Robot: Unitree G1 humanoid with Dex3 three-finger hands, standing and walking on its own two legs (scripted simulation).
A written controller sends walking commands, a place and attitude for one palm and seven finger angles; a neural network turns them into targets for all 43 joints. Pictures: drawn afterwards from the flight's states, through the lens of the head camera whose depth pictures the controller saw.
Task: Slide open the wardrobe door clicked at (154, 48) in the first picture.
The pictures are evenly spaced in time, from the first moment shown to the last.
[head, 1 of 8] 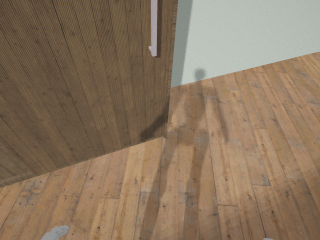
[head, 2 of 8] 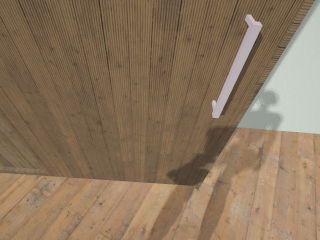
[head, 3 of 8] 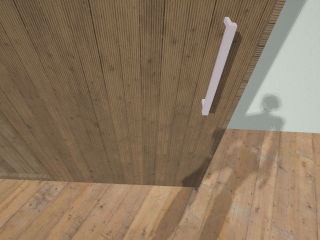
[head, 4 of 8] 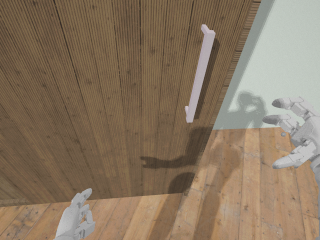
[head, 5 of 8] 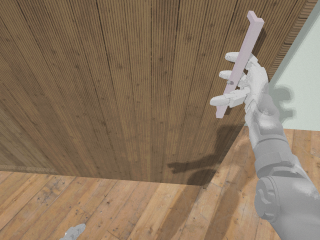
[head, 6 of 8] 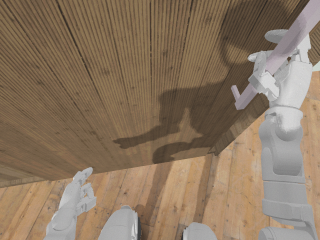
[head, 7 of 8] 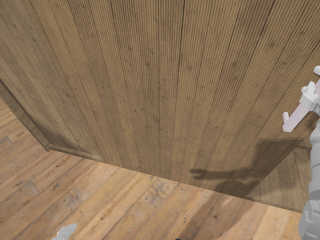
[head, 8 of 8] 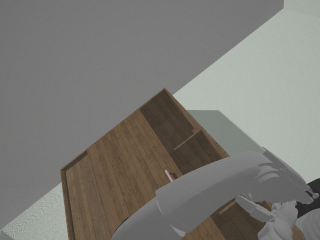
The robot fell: yes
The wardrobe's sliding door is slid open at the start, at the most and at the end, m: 0.00 0.44 0.44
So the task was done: no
